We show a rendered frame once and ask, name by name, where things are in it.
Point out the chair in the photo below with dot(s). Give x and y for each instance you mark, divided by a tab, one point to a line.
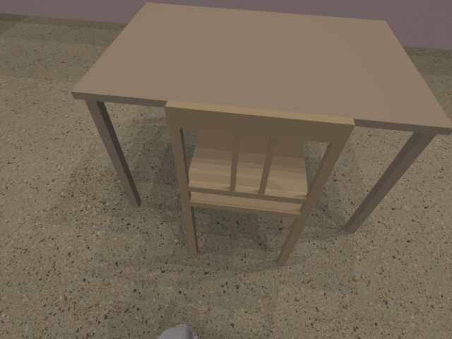
252	161

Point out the table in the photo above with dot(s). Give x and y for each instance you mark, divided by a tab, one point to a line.
342	67

